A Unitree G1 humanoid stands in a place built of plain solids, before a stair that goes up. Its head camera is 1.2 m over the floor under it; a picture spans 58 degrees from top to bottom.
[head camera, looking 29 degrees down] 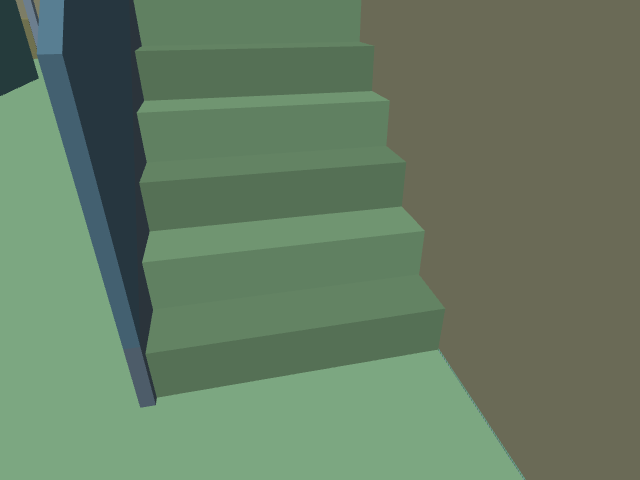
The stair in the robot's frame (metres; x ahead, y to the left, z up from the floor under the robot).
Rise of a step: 0.20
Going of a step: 0.24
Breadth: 1.06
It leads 13 degrees to the left of straight ahead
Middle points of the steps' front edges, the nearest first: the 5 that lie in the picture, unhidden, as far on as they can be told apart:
1.16 0.05 0.20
1.39 0.10 0.41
1.62 0.15 0.61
1.85 0.21 0.81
2.08 0.26 1.02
